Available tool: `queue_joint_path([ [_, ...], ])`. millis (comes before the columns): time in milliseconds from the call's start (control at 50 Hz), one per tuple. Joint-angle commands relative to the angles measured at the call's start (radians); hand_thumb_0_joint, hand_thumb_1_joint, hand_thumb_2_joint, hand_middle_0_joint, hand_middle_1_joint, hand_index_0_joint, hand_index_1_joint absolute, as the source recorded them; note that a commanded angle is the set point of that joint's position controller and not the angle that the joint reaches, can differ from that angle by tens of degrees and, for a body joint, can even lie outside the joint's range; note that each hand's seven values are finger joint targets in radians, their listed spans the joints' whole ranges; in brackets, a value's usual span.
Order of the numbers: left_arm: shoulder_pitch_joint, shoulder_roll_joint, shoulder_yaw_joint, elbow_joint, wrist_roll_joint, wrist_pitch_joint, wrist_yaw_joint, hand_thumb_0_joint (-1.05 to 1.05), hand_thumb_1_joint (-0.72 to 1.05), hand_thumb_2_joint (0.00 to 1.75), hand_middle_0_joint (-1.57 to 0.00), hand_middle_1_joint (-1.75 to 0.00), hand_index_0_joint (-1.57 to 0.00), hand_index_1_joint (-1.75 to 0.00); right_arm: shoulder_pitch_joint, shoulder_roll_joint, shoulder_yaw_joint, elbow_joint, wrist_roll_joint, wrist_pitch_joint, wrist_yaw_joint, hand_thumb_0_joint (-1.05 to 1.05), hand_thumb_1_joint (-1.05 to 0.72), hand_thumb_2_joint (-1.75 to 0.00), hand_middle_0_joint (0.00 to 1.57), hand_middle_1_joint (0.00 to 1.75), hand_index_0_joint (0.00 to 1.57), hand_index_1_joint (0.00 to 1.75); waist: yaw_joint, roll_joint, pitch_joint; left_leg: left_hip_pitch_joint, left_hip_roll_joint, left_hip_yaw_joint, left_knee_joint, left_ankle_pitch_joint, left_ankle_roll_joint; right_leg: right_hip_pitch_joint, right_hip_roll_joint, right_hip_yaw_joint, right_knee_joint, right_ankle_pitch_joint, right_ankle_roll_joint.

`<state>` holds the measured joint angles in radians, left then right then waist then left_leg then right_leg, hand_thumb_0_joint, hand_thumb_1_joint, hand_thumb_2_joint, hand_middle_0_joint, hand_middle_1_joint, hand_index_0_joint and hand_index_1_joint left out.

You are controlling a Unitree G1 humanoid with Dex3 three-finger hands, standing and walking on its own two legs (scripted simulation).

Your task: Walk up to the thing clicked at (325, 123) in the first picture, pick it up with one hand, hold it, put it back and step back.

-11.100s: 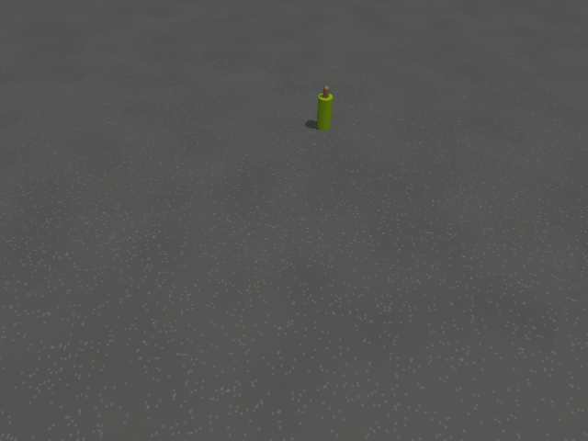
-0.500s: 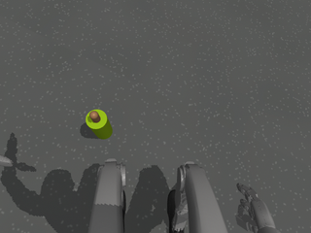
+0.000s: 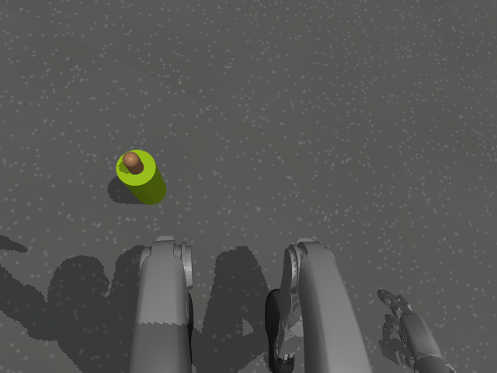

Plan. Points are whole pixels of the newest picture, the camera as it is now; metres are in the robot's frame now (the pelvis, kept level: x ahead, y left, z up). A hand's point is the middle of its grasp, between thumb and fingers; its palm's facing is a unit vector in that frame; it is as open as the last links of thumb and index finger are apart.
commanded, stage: go down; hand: left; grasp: from the side
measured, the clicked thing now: (142, 176) +0.47 +0.24 -0.32
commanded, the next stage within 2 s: approach in 0.60 s
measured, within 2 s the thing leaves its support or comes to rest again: neither
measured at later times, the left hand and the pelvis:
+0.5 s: hand out of the picture +0.39 +0.42 -0.02, palm faces +0.21 -0.97 -0.09, open 17.5 cm; pelvis -0.01 +0.00 -0.03, yaw -1 degrees
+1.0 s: hand out of the picture +0.41 +0.41 -0.09, palm faces +0.21 -0.98 +0.01, open 17.7 cm; pelvis -0.01 +0.00 -0.07, yaw -3 degrees
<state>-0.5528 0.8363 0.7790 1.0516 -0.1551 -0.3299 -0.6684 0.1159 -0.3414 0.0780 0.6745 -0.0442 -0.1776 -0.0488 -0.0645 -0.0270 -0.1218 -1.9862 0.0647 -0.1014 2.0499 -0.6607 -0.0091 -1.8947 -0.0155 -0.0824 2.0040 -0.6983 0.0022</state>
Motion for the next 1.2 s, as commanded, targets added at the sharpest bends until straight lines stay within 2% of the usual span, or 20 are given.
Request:
queue_joint_path([
  [0,-0.211,0.441,0.074,-0.188,-0.029,-0.057,-0.005,0.00,-0.55,0.04,-0.05,-0.02,-0.03,-0.03,0.137,-0.229,-0.076,-0.060,0.000,-0.023,-0.016,0.00,-0.92,-0.91,0.20,0.30,0.20,0.30,0.038,0.254,-0.652,0.543,-0.016,0.017,-0.241,0.198,0.025,0.230,0.030,-0.001,-0.194,0.181,-0.043],
  [100,-0.224,0.481,0.090,-0.184,-0.020,-0.042,0.001,0.00,-0.55,0.04,-0.05,-0.02,-0.04,-0.03,0.131,-0.234,-0.070,-0.060,0.001,-0.016,-0.014,0.00,-0.92,-0.91,0.20,0.30,0.20,0.30,0.047,0.283,-0.623,0.509,-0.015,0.012,-0.244,0.134,0.023,0.193,0.030,-0.008,-0.167,0.140,-0.045],
  [180,-0.225,0.475,0.089,-0.164,-0.021,-0.035,-0.001,0.00,-0.53,0.05,-0.05,-0.02,-0.03,-0.03,0.138,-0.236,-0.068,-0.048,-0.001,-0.010,-0.012,0.00,-0.92,-0.91,0.20,0.30,0.20,0.30,0.041,0.275,-0.611,0.490,-0.017,0.017,-0.216,0.169,0.025,0.180,0.030,-0.010,-0.150,0.163,-0.045],
  [220,-0.253,0.461,0.072,-0.157,-0.022,-0.035,-0.005,0.00,-0.53,0.05,-0.05,-0.02,-0.03,-0.03,0.138,-0.236,-0.069,-0.046,0.001,-0.010,-0.010,0.00,-0.92,-0.91,0.20,0.30,0.20,0.30,0.022,0.259,-0.573,0.455,-0.015,0.012,-0.210,0.128,0.027,0.148,0.032,-0.013,-0.144,0.135,-0.044],
  [300,-0.259,0.494,0.088,-0.148,-0.026,-0.042,-0.006,0.00,-0.54,0.04,-0.05,-0.02,-0.03,-0.03,0.137,-0.236,-0.063,-0.053,0.000,-0.011,-0.005,0.00,-0.92,-0.91,0.20,0.30,0.20,0.30,0.029,0.229,-0.578,0.398,-0.020,0.033,-0.182,0.106,0.034,0.182,0.034,-0.002,-0.154,0.116,-0.041],
  [340,-0.274,0.490,0.075,-0.132,-0.026,-0.042,-0.011,0.00,-0.53,0.05,-0.05,-0.03,-0.03,-0.04,0.146,-0.237,-0.063,-0.047,0.001,-0.011,-0.005,0.00,-0.92,-0.91,0.20,0.30,0.20,0.30,0.014,0.218,-0.570,0.389,-0.019,0.028,-0.179,0.085,0.035,0.174,0.034,-0.006,-0.152,0.098,-0.039],
  [520,-0.308,0.528,0.095,-0.164,-0.026,-0.044,-0.023,0.00,-0.53,0.05,-0.05,-0.03,-0.04,-0.04,0.172,-0.259,-0.064,-0.022,0.002,-0.001,0.002,0.00,-0.91,-0.91,0.20,0.30,0.20,0.30,0.029,0.319,-0.614,0.486,-0.013,-0.005,-0.183,0.149,0.018,0.094,0.030,-0.027,-0.080,0.151,-0.050],
  [580,-0.321,0.551,0.105,-0.172,-0.029,-0.043,-0.022,0.00,-0.55,0.05,-0.05,-0.02,-0.04,-0.03,0.179,-0.252,-0.061,-0.016,0.001,0.003,0.002,0.00,-0.92,-0.91,0.20,0.30,0.20,0.30,0.026,0.279,-0.633,0.447,-0.019,0.020,-0.151,0.160,0.029,0.135,0.032,-0.016,-0.100,0.152,-0.045],
  [680,-0.297,0.539,0.100,-0.123,-0.024,-0.042,-0.024,0.00,-0.54,0.10,-0.07,-0.07,-0.03,-0.10,0.164,-0.251,-0.056,-0.016,0.000,0.005,0.005,0.00,-0.93,-0.91,0.20,0.30,0.20,0.30,0.020,0.261,-0.567,0.393,-0.017,0.012,-0.153,0.089,0.030,0.107,0.034,-0.023,-0.091,0.103,-0.044],
  [700,-0.304,0.558,0.109,-0.120,-0.028,-0.044,-0.025,0.00,-0.59,0.02,-0.08,-0.03,-0.05,-0.06,0.165,-0.248,-0.050,-0.019,0.001,0.006,0.005,0.00,-0.91,-0.90,0.20,0.30,0.20,0.30,0.018,0.246,-0.565,0.368,-0.020,0.021,-0.143,0.087,0.034,0.128,0.035,-0.020,-0.101,0.098,-0.041],
  [740,-0.275,0.510,0.097,-0.054,-0.042,-0.054,-0.035,0.00,-0.61,0.00,-0.08,-0.04,-0.05,-0.06,0.160,-0.242,-0.040,-0.019,-0.002,0.005,0.008,0.00,-0.91,-0.91,0.20,0.30,0.20,0.30,0.000,0.205,-0.529,0.316,-0.022,0.031,-0.113,0.105,0.038,0.136,0.038,-0.021,-0.099,0.109,-0.038],
  [820,-0.295,0.407,0.043,0.044,-0.085,-0.119,-0.064,0.00,-0.61,0.00,-0.08,-0.03,-0.06,-0.05,0.127,-0.246,-0.018,-0.036,-0.011,-0.013,0.015,0.00,-0.91,-0.90,0.20,0.30,0.20,0.30,-0.057,0.140,-0.458,0.245,-0.018,0.023,-0.035,0.113,0.044,0.087,0.048,-0.033,-0.068,0.125,-0.032],
  [860,-0.331,0.440,0.067,0.030,-0.102,-0.176,-0.065,0.00,-0.61,0.00,-0.08,-0.03,-0.06,-0.05,0.123,-0.250,-0.008,-0.036,-0.019,-0.021,0.021,0.00,-0.91,-0.90,0.20,0.30,0.20,0.30,-0.054,0.140,-0.471,0.222,-0.017,0.023,-0.008,0.102,0.041,0.098,0.052,-0.039,-0.046,0.118,-0.031],
  [940,-0.333,0.382,0.041,0.119,-0.124,-0.269,-0.063,0.00,-0.59,0.01,-0.07,-0.04,-0.05,-0.06,0.086,-0.267,0.022,-0.045,-0.042,-0.031,0.032,0.00,-0.91,-0.90,0.20,0.30,0.20,0.30,-0.079,0.175,-0.447,0.243,-0.009,0.002,0.033,0.110,0.027,0.052,0.058,-0.065,0.015,0.128,-0.036],
  [1020,-0.372,0.498,0.085,0.095,-0.099,-0.352,-0.032,0.00,-0.57,0.02,-0.07,-0.05,-0.05,-0.06,0.050,-0.298,0.047,-0.057,-0.075,-0.012,0.042,0.00,-0.90,-0.90,0.20,0.30,0.20,0.30,-0.058,0.284,-0.474,0.311,0.007,-0.022,0.058,0.130,0.007,0.008,0.059,-0.083,0.085,0.139,-0.041],
  [1060,-0.354,0.497,0.089,0.110,-0.090,-0.384,-0.018,0.00,-0.59,0.01,-0.07,-0.04,-0.05,-0.06,0.030,-0.304,0.066,-0.062,-0.095,0.005,0.048,0.00,-0.91,-0.90,0.20,0.30,0.20,0.30,-0.066,0.315,-0.475,0.324,0.013,-0.025,0.079,0.142,0.003,0.015,0.063,-0.093,0.106,0.149,-0.039],
  [1120,-0.374,0.560,0.111,0.044,-0.073,-0.434,-0.002,0.00,-0.61,0.03,-0.08,-0.06,-0.05,-0.07,0.003,-0.313,0.094,-0.057,-0.126,0.033,0.055,0.00,-0.92,-0.91,0.20,0.30,0.20,0.30,-0.062,0.386,-0.505,0.359,0.019,-0.028,0.112,0.196,-0.003,0.036,0.068,-0.101,0.141,0.183,-0.040],
  [1140,-0.326,0.542,0.093,0.069,-0.063,-0.440,0.001,0.00,-0.61,0.02,-0.08,-0.06,-0.06,-0.08,-0.015,-0.321,0.098,-0.069,-0.133,0.041,0.058,0.00,-0.93,-0.91,0.20,0.30,0.20,0.30,-0.064,0.408,-0.508,0.385,0.023,-0.039,0.113,0.213,-0.007,0.017,0.069,-0.109,0.154,0.187,-0.040],
  [1160,-0.357,0.550,0.102,0.019,-0.063,-0.452,0.006,0.00,-0.61,0.02,-0.08,-0.07,-0.06,-0.08,-0.010,-0.325,0.104,-0.055,-0.146,0.049,0.061,0.00,-0.93,-0.91,0.20,0.30,0.20,0.30,-0.069,0.443,-0.532,0.424,0.028,-0.046,0.129,0.251,-0.011,0.023,0.071,-0.113,0.164,0.212,-0.040],
  [1180,-0.319,0.490,0.057,0.050,-0.056,-0.455,0.009,0.00,-0.61,0.04,-0.07,-0.07,-0.05,-0.09,-0.030,-0.330,0.109,-0.065,-0.153,0.055,0.064,0.00,-0.93,-0.91,0.20,0.30,0.20,0.30,-0.087,0.459,-0.523,0.450,0.033,-0.057,0.130,0.265,-0.015,0.006,0.072,-0.119,0.174,0.214,-0.041],
])
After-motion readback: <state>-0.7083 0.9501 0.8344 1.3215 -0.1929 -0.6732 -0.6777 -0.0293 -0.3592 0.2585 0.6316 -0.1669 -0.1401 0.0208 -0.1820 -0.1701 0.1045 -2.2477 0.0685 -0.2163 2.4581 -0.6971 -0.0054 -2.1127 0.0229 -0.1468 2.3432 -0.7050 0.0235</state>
